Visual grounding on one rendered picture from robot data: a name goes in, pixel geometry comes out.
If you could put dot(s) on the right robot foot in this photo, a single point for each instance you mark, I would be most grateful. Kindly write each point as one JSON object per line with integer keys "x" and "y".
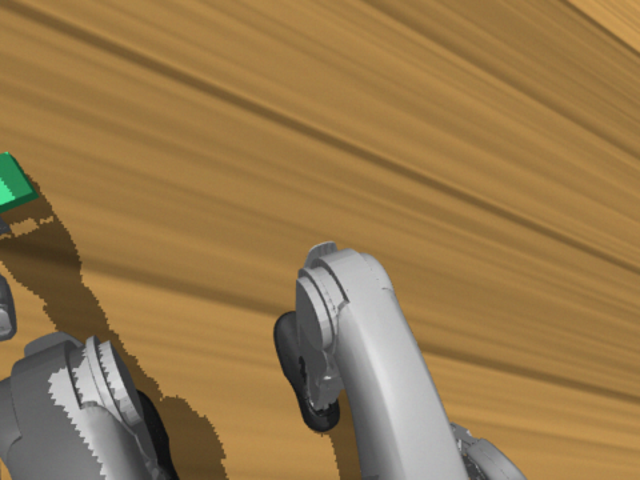
{"x": 293, "y": 366}

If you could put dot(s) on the left robot foot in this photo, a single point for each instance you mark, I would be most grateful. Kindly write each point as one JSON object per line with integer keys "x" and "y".
{"x": 158, "y": 436}

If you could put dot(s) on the right robot hand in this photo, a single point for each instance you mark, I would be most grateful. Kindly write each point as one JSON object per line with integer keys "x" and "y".
{"x": 484, "y": 461}

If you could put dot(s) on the small box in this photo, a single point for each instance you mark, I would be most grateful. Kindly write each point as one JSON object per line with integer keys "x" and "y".
{"x": 15, "y": 187}

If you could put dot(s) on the left robot arm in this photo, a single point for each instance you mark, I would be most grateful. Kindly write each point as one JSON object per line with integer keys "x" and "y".
{"x": 8, "y": 323}

